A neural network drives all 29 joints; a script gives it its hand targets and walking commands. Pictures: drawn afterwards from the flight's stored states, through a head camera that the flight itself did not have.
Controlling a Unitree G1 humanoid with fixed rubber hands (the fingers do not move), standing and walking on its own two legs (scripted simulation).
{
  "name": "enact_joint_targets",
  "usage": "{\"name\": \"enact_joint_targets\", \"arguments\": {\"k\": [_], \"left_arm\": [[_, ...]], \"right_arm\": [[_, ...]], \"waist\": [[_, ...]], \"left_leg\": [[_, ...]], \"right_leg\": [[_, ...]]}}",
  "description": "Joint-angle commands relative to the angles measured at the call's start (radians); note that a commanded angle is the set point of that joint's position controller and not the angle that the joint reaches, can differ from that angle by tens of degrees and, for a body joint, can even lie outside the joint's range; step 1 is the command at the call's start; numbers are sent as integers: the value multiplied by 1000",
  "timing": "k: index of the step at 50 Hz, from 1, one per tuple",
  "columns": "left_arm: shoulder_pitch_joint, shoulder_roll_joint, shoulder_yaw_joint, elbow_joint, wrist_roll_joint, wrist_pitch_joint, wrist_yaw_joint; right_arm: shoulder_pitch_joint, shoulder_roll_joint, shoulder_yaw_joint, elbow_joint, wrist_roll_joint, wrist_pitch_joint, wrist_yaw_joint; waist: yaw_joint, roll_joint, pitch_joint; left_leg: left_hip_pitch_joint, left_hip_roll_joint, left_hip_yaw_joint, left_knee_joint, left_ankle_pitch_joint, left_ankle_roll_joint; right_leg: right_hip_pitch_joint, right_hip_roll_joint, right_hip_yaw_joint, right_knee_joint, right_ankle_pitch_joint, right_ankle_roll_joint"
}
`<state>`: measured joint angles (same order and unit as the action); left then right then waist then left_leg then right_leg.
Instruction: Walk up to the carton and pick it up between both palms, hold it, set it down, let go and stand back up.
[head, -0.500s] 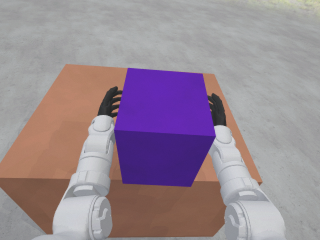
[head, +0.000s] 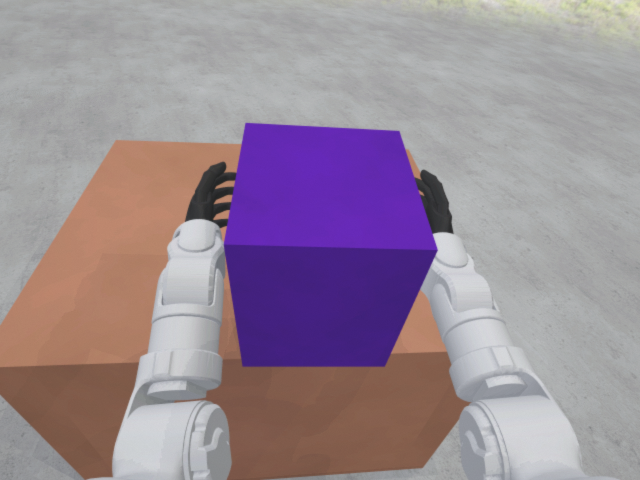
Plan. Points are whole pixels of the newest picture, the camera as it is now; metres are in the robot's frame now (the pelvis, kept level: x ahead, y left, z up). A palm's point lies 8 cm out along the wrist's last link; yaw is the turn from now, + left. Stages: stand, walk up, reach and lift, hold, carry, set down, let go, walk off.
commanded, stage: reach and lift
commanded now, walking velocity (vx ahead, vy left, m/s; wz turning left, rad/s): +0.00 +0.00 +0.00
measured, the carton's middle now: (319, 251) +0.38 +0.00 +0.12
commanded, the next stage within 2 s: hold in 1.02 s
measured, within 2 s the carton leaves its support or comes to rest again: neither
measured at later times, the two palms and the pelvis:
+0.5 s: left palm (196, 217) +0.37 +0.15 +0.18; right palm (433, 218) +0.37 -0.14 +0.18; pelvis +0.01 -0.01 +0.00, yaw +1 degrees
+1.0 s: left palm (196, 205) +0.36 +0.14 +0.20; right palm (443, 211) +0.36 -0.15 +0.20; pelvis +0.01 -0.01 +0.00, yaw +0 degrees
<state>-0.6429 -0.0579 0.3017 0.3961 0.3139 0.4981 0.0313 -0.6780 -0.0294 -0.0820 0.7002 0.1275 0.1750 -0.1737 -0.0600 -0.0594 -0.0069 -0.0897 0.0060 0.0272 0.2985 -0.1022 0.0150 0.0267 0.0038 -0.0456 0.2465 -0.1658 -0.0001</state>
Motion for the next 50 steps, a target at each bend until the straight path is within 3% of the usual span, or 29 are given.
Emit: {"name": "enact_joint_targets", "arguments": {"k": [1, 5, 10, 20, 28, 34, 38, 44, 50], "left_arm": [[-649, -583, -409, -82, -105, -12, -150], [-617, -577, -417, -125, -107, 4, -152], [-565, -557, -405, -144, -86, 39, -168], [-584, -557, -494, -291, -126, 72, -188], [-571, -537, -493, -282, -120, 102, -197], [-577, -535, -464, -285, -118, 115, -202], [-593, -532, -477, -315, -128, 117, -194], [-595, -513, -454, -292, -112, 143, -199], [-655, -530, -465, -296, -121, 162, -202]], "right_arm": [[-817, 587, 298, -271, 26, -65, 108], [-810, 585, 334, -320, 47, -62, 92], [-771, 583, 373, -337, 62, -33, 71], [-735, 596, 429, -432, 121, 5, 39], [-699, 584, 421, -423, 117, 47, 30], [-763, 604, 448, -481, 133, 49, 29], [-775, 614, 481, -517, 148, 53, 24], [-776, 605, 464, -478, 141, 81, 23], [-792, 600, 421, -426, 143, 98, 30]], "waist": [[-4, 73, -325], [0, 58, -371], [5, 48, -319], [-39, 85, -335], [-53, 85, -266], [-20, 54, -307], [-15, 42, -346], [-10, 36, -278], [-34, 70, -267]], "left_leg": [[236, -15, 7, -22, 77, -15], [262, -23, 10, 1, 148, -15], [258, -31, 12, 7, 162, -11], [283, -36, -7, 38, 267, -32], [250, -32, -10, 21, 188, -29], [251, -34, -5, 16, 184, -19], [267, -39, -5, 27, 217, -14], [241, -36, 5, 7, 142, -9], [236, -32, 9, -2, 117, -22]], "right_leg": [[-102, 42, -37, -54, 57, 29], [-59, 47, -37, -39, 158, 39], [-36, 48, -35, -38, 188, 47], [-15, 49, -33, -20, 289, 49], [-36, 41, -33, -35, 208, 52], [-17, 42, -32, -28, 222, 58], [-10, 48, -28, -20, 264, 62], [-35, 45, -25, -36, 183, 65], [-58, 40, -26, -37, 132, 58]]}}
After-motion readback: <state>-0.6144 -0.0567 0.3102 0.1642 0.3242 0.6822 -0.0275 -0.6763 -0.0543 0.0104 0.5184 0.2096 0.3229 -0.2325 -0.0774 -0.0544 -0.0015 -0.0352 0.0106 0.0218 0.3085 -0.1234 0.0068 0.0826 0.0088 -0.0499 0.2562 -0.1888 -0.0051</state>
